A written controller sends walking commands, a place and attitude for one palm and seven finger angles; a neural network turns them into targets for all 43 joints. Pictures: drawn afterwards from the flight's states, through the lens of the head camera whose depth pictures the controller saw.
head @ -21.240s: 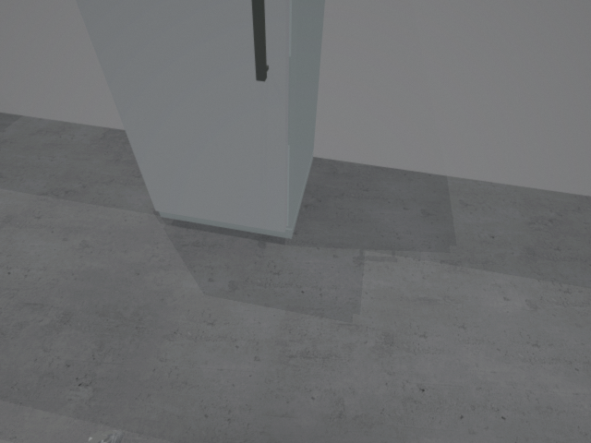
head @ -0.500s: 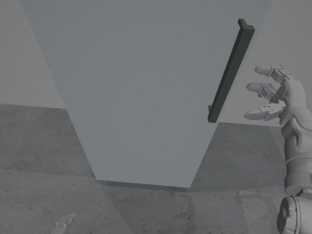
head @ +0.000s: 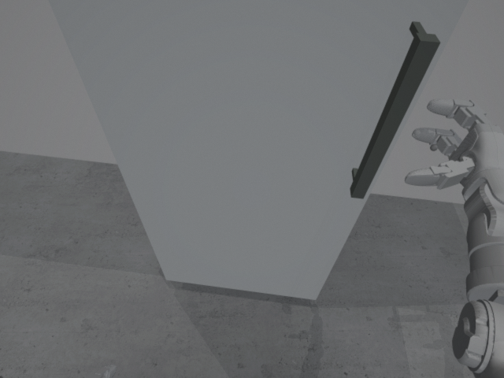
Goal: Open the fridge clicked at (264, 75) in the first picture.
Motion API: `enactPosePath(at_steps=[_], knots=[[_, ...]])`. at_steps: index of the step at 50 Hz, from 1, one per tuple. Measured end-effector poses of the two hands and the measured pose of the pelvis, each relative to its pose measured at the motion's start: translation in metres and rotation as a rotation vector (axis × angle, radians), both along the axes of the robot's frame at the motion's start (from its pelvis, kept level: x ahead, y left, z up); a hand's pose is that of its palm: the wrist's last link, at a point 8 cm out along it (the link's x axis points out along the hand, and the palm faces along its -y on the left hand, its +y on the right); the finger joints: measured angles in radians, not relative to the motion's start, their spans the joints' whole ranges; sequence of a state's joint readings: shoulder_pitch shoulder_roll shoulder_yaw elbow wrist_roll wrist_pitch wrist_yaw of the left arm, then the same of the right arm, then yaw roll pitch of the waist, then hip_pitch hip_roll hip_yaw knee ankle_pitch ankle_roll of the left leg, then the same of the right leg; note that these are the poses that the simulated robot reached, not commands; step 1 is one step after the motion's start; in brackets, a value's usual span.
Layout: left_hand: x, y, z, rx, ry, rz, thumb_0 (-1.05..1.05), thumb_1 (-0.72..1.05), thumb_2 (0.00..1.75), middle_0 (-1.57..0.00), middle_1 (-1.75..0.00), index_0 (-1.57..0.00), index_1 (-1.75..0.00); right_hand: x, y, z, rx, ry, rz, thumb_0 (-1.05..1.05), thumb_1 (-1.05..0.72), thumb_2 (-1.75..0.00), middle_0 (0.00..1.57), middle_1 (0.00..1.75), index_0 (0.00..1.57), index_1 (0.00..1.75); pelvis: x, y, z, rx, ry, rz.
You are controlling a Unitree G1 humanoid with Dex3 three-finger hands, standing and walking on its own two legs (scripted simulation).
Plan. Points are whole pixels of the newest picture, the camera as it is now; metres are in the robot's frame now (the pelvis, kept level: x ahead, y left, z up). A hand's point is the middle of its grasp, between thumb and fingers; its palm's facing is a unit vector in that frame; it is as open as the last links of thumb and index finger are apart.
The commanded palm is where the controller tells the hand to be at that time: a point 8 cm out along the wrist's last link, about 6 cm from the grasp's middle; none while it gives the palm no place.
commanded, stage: move the hooked fingers beside the handle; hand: right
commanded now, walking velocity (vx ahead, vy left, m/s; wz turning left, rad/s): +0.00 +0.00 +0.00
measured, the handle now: (381, 124) +0.50 -0.15 +0.17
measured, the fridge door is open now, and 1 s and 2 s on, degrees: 0 0 0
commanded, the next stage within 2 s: feel for the door with the fingertips in 0.42 s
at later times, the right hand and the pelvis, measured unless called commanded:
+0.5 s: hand (430, 146) +0.43 -0.20 +0.19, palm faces +0.03 +1.00 -0.01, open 14.0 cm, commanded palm +0.41 -0.25 +0.18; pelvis +0.00 +0.00 +0.00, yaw -1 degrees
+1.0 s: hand (404, 144) +0.43 -0.16 +0.18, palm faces +0.02 +1.00 +0.01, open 14.0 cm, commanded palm +0.41 -0.22 +0.18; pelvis +0.00 +0.00 +0.00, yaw +0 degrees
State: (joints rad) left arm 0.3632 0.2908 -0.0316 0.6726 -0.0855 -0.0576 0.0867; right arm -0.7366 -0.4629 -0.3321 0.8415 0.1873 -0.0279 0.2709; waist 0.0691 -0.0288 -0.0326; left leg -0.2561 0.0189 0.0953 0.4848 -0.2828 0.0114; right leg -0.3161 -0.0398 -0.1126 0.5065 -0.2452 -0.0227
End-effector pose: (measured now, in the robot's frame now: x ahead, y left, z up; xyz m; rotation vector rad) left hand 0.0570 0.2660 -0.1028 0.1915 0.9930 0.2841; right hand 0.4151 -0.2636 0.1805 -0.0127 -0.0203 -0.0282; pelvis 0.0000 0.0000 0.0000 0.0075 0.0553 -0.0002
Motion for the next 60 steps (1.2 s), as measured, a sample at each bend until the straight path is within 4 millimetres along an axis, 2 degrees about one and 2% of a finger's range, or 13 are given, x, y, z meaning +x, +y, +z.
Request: enactPosePath(at_steps=[6, 15, 21, 27, 34, 40, 48, 54, 60], knots=[[0.012, -0.002, 0.002, -0.005, -0.026, -0.011, 0.01, 0.91, 0.90, -0.20, -0.30, -0.20, -0.30, -0.005, 0.000, 0.004, 0.004, -0.020, 0.007, -0.01, 0.50, -0.30, 0.30, 1.20, 0.30, 1.20, 0.003, 0.000, 0.001, 0.001, -0.006, -0.001], [0.043, -0.009, 0.009, -0.018, -0.100, -0.050, 0.01, 0.91, 0.90, -0.20, -0.30, -0.20, -0.30, -0.015, 0.001, 0.005, 0.000, -0.005, 0.003, -0.01, 0.50, -0.30, 0.30, 1.20, 0.30, 1.20, 0.003, 0.000, 0.001, 0.001, -0.018, -0.009], [0.055, -0.013, 0.010, -0.017, -0.118, -0.081, 0.01, 0.91, 0.90, -0.20, -0.30, -0.20, -0.30, -0.013, 0.007, 0.006, 0.006, 0.003, 0.004, -0.01, 0.50, -0.30, 0.30, 1.20, 0.30, 1.20, 0.000, 0.000, 0.000, 0.002, -0.018, -0.020], [0.049, -0.014, 0.009, -0.021, -0.107, -0.077, 0.01, 0.91, 0.90, -0.20, -0.30, -0.20, -0.30, -0.005, 0.013, 0.009, 0.007, 0.000, 0.004, -0.01, 0.50, -0.30, 0.30, 1.20, 0.30, 1.20, -0.002, 0.001, 0.000, 0.001, -0.013, -0.018], [0.028, -0.008, 0.003, -0.022, -0.055, -0.044, 0.01, 0.91, 0.90, -0.20, -0.30, -0.20, -0.30, 0.000, 0.017, 0.005, 0.008, 0.002, 0.010, -0.01, 0.50, -0.30, 0.30, 1.20, 0.30, 1.20, 0.000, 0.001, 0.000, 0.000, -0.007, -0.009], [0.014, -0.005, 0.000, -0.023, -0.017, -0.024, 0.01, 0.91, 0.90, -0.20, -0.30, -0.20, -0.30, -0.002, 0.030, 0.004, 0.008, -0.017, 0.027, -0.01, 0.50, -0.30, 0.30, 1.20, 0.30, 1.20, 0.001, 0.001, 0.000, 0.000, -0.012, -0.006], [0.020, -0.007, 0.001, -0.034, -0.043, -0.025, 0.01, 0.91, 0.90, -0.20, -0.30, -0.20, -0.30, -0.004, 0.046, 0.002, 0.020, 0.000, 0.021, -0.01, 0.50, -0.30, 0.30, 1.20, 0.30, 1.20, 0.000, 0.002, 0.001, -0.002, -0.020, -0.001], [0.029, -0.007, 0.004, -0.033, -0.073, -0.035, 0.01, 0.91, 0.90, -0.20, -0.30, -0.20, -0.30, 0.000, 0.042, 0.004, 0.006, 0.012, -0.007, -0.01, 0.50, -0.30, 0.30, 1.20, 0.30, 1.20, -0.003, 0.005, 0.001, -0.001, -0.019, -0.004], [0.026, -0.004, 0.002, -0.024, -0.055, -0.043, 0.01, 0.91, 0.90, -0.20, -0.30, -0.20, -0.30, 0.009, 0.038, 0.009, 0.015, 0.011, -0.004, -0.01, 0.50, -0.30, 0.30, 1.20, 0.30, 1.20, -0.005, 0.006, 0.000, -0.001, -0.006, -0.010]])
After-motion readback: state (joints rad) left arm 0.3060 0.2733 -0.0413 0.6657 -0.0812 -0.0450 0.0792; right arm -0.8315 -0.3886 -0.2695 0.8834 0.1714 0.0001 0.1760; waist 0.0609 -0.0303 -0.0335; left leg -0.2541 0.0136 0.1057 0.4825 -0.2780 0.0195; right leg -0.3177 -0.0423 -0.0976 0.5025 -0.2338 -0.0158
